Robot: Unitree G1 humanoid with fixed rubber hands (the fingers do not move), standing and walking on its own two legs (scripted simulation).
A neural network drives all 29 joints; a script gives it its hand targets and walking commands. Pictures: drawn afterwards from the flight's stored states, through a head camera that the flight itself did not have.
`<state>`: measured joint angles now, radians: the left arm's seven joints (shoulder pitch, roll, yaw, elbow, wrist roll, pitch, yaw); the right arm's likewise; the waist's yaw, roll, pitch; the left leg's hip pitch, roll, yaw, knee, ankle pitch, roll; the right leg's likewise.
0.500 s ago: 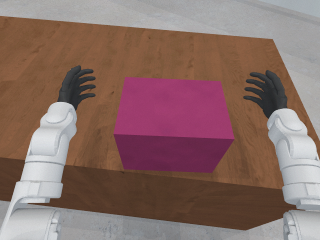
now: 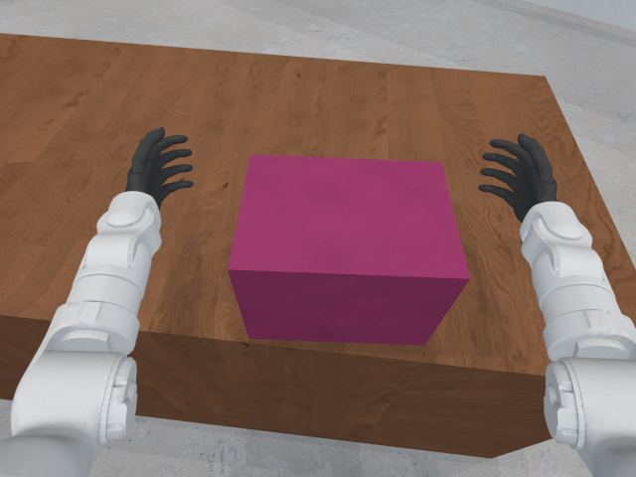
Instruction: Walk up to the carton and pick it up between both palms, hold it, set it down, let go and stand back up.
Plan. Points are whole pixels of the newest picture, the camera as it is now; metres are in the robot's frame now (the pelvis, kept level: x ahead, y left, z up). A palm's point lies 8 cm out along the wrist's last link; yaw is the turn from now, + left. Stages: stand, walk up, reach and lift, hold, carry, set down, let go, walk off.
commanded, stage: reach and lift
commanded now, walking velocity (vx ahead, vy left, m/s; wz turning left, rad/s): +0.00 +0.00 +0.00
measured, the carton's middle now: (341, 254) +0.39 -0.02 +0.03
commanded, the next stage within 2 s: none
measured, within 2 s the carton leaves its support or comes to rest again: neither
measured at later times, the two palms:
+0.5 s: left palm (142, 217) +0.39 +0.23 +0.10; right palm (484, 226) +0.39 -0.20 +0.09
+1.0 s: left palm (151, 204) +0.40 +0.22 +0.11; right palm (478, 209) +0.41 -0.19 +0.11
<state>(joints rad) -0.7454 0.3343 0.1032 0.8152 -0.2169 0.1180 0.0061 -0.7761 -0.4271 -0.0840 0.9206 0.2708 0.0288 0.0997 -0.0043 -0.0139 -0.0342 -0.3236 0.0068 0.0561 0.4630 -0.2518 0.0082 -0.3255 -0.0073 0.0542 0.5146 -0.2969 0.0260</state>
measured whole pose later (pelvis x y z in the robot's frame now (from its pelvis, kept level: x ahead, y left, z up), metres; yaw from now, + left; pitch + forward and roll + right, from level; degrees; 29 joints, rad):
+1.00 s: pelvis -0.02 +0.00 +0.00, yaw +0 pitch +8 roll +1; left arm -0.98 0.32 0.02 1.48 -0.23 -0.27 0.00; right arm -0.92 -0.22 -0.07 1.24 0.16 -0.16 0.01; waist -0.01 0.00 -0.11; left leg -0.38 0.01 0.06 0.46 -0.22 0.00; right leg -0.39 -0.01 0.05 0.53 -0.27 0.02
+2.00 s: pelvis -0.03 +0.00 -0.01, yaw -1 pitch +22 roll +0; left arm -0.99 0.20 0.06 1.43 -0.18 -0.36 0.08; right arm -0.98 -0.19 -0.05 1.31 0.17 -0.27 -0.06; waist -0.01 0.00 -0.21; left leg -0.68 0.03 0.06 0.46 -0.16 -0.01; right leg -0.66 0.02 0.05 0.47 -0.19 0.01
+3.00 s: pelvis -0.04 +0.01 +0.00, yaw -1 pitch +14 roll -1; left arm -0.79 0.15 0.08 1.23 -0.13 -0.31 0.12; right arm -0.82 -0.16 -0.07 1.16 0.05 -0.18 -0.07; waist -0.01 0.02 -0.30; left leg -0.53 0.04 0.06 0.46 -0.17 -0.01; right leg -0.47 0.02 0.05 0.38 -0.15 0.02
